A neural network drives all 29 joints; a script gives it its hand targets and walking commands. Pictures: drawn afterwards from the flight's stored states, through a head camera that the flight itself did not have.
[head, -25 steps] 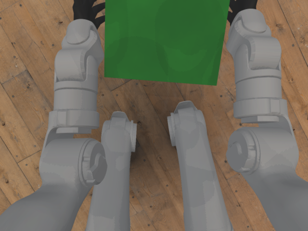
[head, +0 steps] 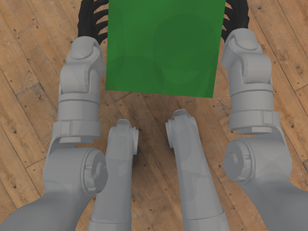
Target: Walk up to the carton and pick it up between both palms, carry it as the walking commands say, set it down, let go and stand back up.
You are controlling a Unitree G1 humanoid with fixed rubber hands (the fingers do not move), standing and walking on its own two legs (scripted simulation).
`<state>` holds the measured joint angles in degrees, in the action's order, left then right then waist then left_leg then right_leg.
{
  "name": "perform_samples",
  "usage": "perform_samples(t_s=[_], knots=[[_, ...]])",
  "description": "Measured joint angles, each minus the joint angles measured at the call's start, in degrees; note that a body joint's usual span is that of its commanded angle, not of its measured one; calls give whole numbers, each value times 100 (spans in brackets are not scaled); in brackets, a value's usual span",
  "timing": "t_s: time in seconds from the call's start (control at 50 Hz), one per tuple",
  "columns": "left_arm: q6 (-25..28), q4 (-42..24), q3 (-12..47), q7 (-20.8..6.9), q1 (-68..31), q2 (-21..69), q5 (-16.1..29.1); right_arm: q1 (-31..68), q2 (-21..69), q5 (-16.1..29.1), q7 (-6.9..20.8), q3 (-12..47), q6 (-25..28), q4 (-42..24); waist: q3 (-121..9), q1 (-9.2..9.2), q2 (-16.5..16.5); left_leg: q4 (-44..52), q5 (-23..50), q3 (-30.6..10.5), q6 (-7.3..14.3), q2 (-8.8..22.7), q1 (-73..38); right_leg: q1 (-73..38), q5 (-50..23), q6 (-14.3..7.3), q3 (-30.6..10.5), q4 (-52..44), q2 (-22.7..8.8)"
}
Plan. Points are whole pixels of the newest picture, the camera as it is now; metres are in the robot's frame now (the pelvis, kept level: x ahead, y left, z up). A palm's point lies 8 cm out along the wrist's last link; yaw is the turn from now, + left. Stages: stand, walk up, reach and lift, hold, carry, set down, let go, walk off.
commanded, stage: reach and lift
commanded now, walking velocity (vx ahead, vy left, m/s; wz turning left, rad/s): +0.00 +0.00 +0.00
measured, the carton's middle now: (159, 43) +0.52 -0.05 -0.13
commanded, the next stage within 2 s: none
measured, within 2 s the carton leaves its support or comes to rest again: neither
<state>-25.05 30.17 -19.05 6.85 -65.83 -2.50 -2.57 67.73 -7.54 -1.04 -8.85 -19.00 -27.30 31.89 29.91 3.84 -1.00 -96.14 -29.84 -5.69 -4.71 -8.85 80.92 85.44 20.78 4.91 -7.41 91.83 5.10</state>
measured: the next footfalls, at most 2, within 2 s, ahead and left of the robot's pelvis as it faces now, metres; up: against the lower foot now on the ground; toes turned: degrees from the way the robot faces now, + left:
none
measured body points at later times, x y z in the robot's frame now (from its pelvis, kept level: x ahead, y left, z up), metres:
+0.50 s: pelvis +0.01 +0.00 +0.06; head +0.27 -0.03 +0.41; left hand +0.51 +0.10 +0.00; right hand +0.50 -0.20 +0.00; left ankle +0.14 +0.13 -0.51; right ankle +0.19 -0.14 -0.51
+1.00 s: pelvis +0.03 +0.00 +0.13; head +0.25 -0.02 +0.51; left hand +0.49 +0.11 +0.07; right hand +0.48 -0.19 +0.08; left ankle +0.14 +0.13 -0.51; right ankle +0.19 -0.14 -0.51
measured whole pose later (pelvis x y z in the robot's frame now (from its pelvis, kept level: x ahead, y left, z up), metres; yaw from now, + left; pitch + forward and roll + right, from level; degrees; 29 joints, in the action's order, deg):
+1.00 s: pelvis +0.03 +0.00 +0.13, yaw +0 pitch +8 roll +0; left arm -23.7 29.1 -17.8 4.2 -48.9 1.3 -4.9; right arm 50.3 -0.9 -3.8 -9.2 -17.5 -27.0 28.0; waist 23.7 3.4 -0.9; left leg -67.4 -23.0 -8.7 -3.5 -6.7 52.0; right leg 55.5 15.5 3.3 -7.0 63.3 4.0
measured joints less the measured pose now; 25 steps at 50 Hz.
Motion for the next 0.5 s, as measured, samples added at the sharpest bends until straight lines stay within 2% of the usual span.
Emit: perform_samples(t_s=[0.3, 0.5], knots=[[-59, -248, 92, 11, 515, 157, -49, -492, 114, -44, 38, 97, -71, -229, -1, -11, -22, 722, 154, -56, 60, 33, -858, -895, -92, -12, -22, -710, -30], [8, -155, 91, -15, 683, 197, -108, -607, 159, -122, 54, 124, -59, -144, -6, -43, 20, 1281, 275, -99, 55, 97, -1509, -1532, -193, -70, -30, -1228, -23]])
